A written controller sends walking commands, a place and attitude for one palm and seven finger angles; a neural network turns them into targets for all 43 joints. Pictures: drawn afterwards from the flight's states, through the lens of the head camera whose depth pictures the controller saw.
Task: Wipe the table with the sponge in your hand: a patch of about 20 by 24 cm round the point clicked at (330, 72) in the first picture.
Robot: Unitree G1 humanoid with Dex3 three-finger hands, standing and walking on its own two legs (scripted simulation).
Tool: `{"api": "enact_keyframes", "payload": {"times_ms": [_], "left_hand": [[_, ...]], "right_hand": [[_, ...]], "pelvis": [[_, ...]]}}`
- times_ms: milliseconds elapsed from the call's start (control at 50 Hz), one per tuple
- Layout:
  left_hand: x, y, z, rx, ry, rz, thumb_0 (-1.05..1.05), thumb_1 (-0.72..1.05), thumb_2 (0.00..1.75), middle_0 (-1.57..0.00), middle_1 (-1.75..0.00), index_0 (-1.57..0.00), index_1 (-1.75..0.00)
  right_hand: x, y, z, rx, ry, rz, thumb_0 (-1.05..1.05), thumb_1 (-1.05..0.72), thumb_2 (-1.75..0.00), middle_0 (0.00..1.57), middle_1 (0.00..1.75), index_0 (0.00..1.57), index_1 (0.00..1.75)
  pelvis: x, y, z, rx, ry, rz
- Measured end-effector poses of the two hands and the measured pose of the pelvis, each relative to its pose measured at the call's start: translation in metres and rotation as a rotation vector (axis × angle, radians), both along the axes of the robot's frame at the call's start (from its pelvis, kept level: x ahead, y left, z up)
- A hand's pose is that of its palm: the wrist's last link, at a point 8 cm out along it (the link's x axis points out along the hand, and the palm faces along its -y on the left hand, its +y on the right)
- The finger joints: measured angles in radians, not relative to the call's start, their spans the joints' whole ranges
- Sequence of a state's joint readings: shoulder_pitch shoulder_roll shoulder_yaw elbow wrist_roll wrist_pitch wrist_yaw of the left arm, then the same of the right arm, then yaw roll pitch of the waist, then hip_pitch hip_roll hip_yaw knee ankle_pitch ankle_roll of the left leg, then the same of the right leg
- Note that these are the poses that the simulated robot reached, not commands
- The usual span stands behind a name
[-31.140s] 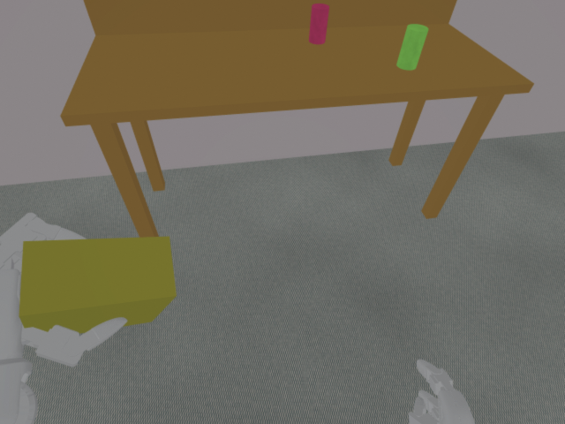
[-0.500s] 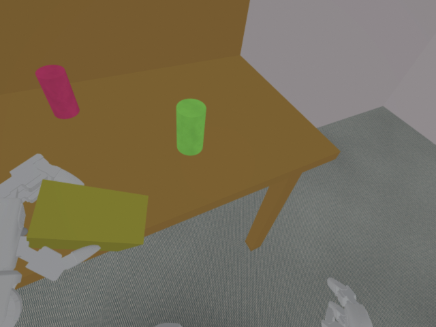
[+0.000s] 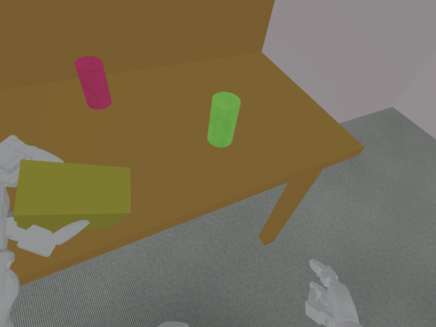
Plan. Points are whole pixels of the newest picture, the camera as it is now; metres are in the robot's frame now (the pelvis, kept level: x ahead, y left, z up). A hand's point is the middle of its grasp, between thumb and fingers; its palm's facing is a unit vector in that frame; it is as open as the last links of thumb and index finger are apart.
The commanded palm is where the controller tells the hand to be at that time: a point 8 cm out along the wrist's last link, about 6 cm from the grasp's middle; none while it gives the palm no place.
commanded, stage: come to a stop and stand still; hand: left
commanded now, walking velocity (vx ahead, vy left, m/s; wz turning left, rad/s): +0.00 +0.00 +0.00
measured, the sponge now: (89, 200) +0.26 +0.23 +0.12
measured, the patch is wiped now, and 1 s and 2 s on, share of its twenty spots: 0.00 0.00 0.00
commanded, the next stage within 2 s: look again from close up in 1.02 s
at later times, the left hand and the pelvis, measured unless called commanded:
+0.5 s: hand (13, 225) +0.19 +0.28 +0.15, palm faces +0.38 -0.87 -0.30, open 10.6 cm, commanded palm +0.13 +0.33 +0.19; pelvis -0.03 +0.05 -0.01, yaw +0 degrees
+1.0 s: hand out of the picture +0.16 +0.31 +0.18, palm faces +0.42 -0.83 -0.37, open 10.6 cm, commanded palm +0.10 +0.36 +0.19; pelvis -0.04 +0.07 +0.01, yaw +4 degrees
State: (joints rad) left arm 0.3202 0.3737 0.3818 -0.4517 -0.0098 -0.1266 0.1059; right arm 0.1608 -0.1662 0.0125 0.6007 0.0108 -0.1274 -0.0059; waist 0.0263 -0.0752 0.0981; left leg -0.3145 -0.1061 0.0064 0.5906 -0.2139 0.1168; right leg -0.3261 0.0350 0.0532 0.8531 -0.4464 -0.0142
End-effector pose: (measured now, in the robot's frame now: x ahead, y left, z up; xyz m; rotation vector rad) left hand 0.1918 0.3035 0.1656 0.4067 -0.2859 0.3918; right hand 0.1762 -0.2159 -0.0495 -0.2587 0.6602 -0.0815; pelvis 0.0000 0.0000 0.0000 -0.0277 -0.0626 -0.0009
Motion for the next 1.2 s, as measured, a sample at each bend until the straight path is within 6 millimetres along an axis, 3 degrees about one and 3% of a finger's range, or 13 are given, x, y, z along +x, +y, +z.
{"api": "enact_keyframes", "payload": {"times_ms": [140,220,280,360,460,520,660,780,880,1020,1200], "left_hand": [[-0.019,-0.015,0.04,0.077,-0.062,-0.116,-0.01,-0.54,1.02,-0.68,-1.31,-0.7,-1.3],[-0.027,-0.007,0.053,0.151,-0.039,-0.103,-0.01,-0.54,1.02,-0.68,-1.31,-0.71,-1.3],[-0.031,0.008,0.047,0.166,-0.006,-0.054,0.0,-0.54,1.02,-0.69,-1.31,-0.71,-1.3],[-0.036,0.024,0.02,0.051,0.007,0.002,0.0,-0.54,1.02,-0.68,-1.31,-0.7,-1.3],[-0.037,0.022,-0.009,-0.061,-0.013,-0.025,-0.01,-0.54,1.02,-0.68,-1.31,-0.7,-1.3],[-0.04,0.022,0.0,0.0,0.004,-0.058,-0.01,-0.54,1.02,-0.68,-1.31,-0.7,-1.3],[-0.069,0.045,0.048,0.185,-0.094,-0.025,-0.01,-0.54,1.02,-0.69,-1.31,-0.71,-1.3],[-0.076,0.072,0.024,0.068,-0.032,0.063,0.0,-0.54,1.02,-0.68,-1.31,-0.7,-1.3],[-0.071,0.067,0.009,0.029,0.039,0.075,-0.01,-0.54,1.02,-0.68,-1.31,-0.7,-1.3],[-0.073,0.05,0.028,0.062,-0.026,-0.016,-0.01,-0.54,1.02,-0.69,-1.31,-0.71,-1.3],[-0.069,0.072,0.032,0.108,0.026,0.058,-0.01,-0.54,1.02,-0.69,-1.31,-0.71,-1.3]], "right_hand": [[-0.019,0.012,0.015,0.018,-0.004,0.007,0.01,-0.9,-0.89,0.21,0.3,0.2,0.3],[-0.025,0.013,0.008,0.031,0.009,-0.005,0.01,-0.9,-0.89,0.21,0.3,0.2,0.3],[-0.029,0.011,-0.005,0.039,0.033,-0.018,0.01,-0.9,-0.89,0.21,0.3,0.2,0.3],[-0.041,0.012,-0.006,0.023,0.071,-0.059,0.01,-0.9,-0.89,0.21,0.3,0.2,0.3],[-0.049,0.016,-0.009,-0.054,0.028,-0.077,0.02,-0.9,-0.89,0.21,0.3,0.2,0.3],[-0.053,0.027,-0.01,-0.025,0.021,-0.085,0.02,-0.91,-0.89,0.2,0.3,0.2,0.3],[-0.058,0.056,-0.018,0.039,0.047,-0.015,0.02,-0.9,-0.89,0.21,0.3,0.2,0.3],[-0.061,0.069,-0.02,0.038,0.053,-0.027,0.02,-0.9,-0.89,0.21,0.3,0.2,0.3],[-0.059,0.08,-0.018,0.066,0.052,0.021,0.02,-0.9,-0.89,0.21,0.3,0.2,0.3],[-0.048,0.074,-0.012,0.043,0.034,0.033,0.02,-0.9,-0.89,0.21,0.3,0.2,0.3],[-0.038,0.069,-0.007,0.03,0.028,-0.001,0.01,-0.9,-0.89,0.21,0.3,0.2,0.3]], "pelvis": [[-0.007,0.011,0.015,-0.016,0.015,-0.014],[-0.008,0.017,0.017,-0.007,0.028,-0.013],[-0.015,0.022,0.01,-0.017,0.019,0.001],[-0.019,0.024,0.007,0.008,0.02,-0.009],[-0.024,0.041,-0.006,0.019,0.01,0.02],[-0.029,0.046,-0.004,0.034,-0.008,0.012],[-0.037,0.054,0.0,-0.015,0.004,0.049],[-0.039,0.071,0.002,0.019,0.001,0.044],[-0.04,0.067,0.006,0.026,0.012,0.057],[-0.04,0.069,0.006,-0.014,0.019,0.07],[-0.033,0.073,0.011,0.022,0.022,0.069]]}}
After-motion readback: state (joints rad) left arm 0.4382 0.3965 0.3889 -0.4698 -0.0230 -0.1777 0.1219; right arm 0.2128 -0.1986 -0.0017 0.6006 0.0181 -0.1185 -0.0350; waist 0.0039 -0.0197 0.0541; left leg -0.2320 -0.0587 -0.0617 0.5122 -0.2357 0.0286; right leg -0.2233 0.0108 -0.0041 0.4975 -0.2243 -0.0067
